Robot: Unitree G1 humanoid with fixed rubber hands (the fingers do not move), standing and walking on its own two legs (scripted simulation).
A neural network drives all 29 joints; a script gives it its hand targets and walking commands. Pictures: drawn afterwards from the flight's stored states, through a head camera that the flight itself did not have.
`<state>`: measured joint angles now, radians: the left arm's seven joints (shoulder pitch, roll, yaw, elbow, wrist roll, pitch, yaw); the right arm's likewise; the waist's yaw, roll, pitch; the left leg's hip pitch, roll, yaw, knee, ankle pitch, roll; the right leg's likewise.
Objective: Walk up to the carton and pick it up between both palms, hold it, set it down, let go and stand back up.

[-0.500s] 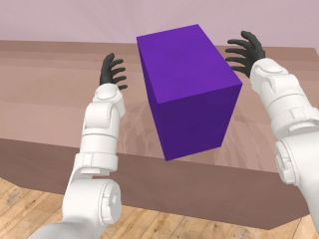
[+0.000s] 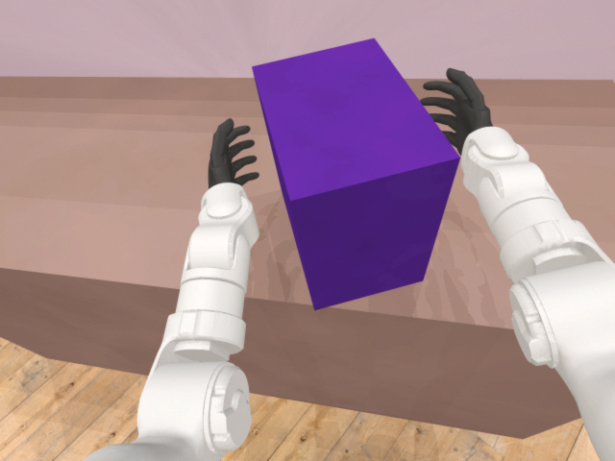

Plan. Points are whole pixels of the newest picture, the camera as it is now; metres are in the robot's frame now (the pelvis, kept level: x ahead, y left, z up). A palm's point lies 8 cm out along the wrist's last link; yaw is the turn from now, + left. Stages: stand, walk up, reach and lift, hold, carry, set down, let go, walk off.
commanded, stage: reach and lift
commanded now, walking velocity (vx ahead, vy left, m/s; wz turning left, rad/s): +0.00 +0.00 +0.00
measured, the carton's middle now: (342, 180) +0.46 +0.06 +0.08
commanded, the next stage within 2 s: none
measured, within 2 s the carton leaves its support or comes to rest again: neither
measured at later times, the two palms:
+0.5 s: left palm (233, 182) +0.39 +0.18 +0.14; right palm (450, 142) +0.48 -0.07 +0.15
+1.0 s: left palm (232, 186) +0.39 +0.18 +0.14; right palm (446, 146) +0.47 -0.06 +0.15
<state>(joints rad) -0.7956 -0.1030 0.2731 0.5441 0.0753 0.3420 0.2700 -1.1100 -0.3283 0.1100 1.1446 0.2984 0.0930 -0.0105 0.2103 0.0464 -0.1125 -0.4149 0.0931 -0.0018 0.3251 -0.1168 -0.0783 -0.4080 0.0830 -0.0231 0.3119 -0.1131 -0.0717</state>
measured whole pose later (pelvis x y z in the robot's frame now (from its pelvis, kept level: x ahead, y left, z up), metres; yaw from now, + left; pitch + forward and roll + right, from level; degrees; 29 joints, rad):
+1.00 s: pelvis +0.01 +0.00 +0.00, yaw +0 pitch +7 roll +0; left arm -0.81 -0.28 0.62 0.54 0.44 0.21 0.17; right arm -1.07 -0.05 -0.42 1.18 -0.22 0.01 0.04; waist 0.14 0.00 -0.08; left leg -0.27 0.08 0.01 0.27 -0.11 -0.07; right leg -0.29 0.07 -0.02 0.30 -0.13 -0.07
